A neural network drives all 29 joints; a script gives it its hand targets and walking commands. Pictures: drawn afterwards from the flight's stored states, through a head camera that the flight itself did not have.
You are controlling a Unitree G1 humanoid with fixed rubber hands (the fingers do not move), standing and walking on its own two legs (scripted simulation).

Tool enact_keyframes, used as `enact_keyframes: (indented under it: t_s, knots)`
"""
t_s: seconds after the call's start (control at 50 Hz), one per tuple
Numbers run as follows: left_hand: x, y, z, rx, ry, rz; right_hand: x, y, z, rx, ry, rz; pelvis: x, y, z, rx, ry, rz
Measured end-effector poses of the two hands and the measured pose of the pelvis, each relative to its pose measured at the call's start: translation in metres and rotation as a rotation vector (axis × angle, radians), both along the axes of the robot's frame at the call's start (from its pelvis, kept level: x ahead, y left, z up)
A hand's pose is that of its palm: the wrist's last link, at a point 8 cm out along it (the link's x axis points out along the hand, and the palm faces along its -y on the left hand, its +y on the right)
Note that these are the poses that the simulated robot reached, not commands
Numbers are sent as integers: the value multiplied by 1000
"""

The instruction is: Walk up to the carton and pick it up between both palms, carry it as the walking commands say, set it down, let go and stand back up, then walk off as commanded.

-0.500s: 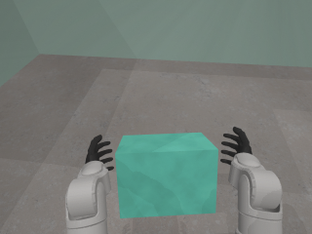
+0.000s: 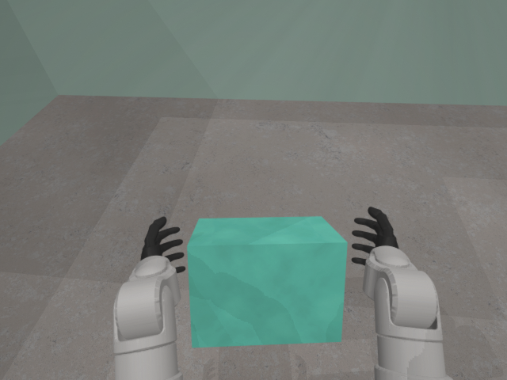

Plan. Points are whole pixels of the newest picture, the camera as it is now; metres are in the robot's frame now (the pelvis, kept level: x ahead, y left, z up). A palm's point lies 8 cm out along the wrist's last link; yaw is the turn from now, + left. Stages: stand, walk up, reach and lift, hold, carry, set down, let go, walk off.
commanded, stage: carry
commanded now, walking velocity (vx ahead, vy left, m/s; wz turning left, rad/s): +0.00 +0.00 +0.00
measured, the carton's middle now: (263, 274) +0.36 +0.00 -0.07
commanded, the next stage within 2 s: hold in 1.70 s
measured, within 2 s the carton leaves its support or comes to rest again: neither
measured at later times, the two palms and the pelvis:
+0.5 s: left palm (156, 289) +0.27 +0.16 +0.06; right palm (386, 279) +0.27 -0.17 +0.06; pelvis +0.00 +0.00 -0.01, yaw +0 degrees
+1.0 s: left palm (154, 289) +0.28 +0.17 +0.05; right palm (378, 279) +0.27 -0.17 +0.05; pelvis +0.00 +0.00 -0.01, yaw +0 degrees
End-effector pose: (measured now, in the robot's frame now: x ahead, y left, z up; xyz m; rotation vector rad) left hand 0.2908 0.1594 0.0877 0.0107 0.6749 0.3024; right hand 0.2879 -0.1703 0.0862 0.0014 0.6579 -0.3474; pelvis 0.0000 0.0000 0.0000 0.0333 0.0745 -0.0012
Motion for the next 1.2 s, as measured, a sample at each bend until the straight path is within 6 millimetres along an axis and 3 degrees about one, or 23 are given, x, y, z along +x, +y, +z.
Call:
enact_keyframes:
  t_s: [0.1,0.16,0.24,0.36,0.52,0.82,0.92,1.2]
  knots:
    - [-7,5,-14,-23,28,-21,-5,2,-13,-3,31,3,1,2,-3,-11,-24,6]
    - [-12,12,-19,-31,0,-7,-6,8,-10,17,-2,20,2,5,-10,-25,-43,-1]
    - [-18,16,-15,-40,-43,14,-8,11,-1,33,-46,57,-1,4,-11,-16,-51,-2]
    - [-26,7,-13,-13,-7,-10,-19,2,-14,30,-5,52,-3,1,-10,-13,-56,-3]
    - [-21,1,-26,-1,38,-28,-20,-5,-29,35,39,45,-1,-2,-9,-12,-46,-5]
    - [-5,8,-36,-15,-12,-41,-7,0,-35,9,-3,63,5,1,-10,-19,-29,-5]
    - [-14,11,-33,-19,-34,-33,-12,2,-31,41,-27,71,3,2,-10,-20,-40,-5]
    - [-13,7,-47,-25,10,-40,-16,-2,-48,29,22,66,3,0,-10,-18,-43,-6]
